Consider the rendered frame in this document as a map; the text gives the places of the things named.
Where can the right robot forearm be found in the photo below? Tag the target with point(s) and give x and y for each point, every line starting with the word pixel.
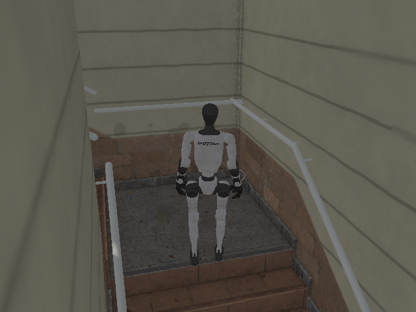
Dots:
pixel 236 176

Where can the left robot hand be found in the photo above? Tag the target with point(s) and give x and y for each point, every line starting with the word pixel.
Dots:
pixel 179 186

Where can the left robot upper arm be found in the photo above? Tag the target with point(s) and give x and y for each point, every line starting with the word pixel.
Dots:
pixel 186 148

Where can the humanoid robot head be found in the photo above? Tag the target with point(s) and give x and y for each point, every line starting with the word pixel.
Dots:
pixel 210 113

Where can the right robot hand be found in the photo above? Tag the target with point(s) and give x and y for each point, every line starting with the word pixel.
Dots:
pixel 236 189

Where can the right robot upper arm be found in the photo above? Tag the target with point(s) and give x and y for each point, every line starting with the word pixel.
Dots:
pixel 231 150

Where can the left robot forearm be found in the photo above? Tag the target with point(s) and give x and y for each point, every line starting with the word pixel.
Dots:
pixel 181 173

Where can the robot torso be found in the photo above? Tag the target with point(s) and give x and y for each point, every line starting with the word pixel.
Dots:
pixel 208 151

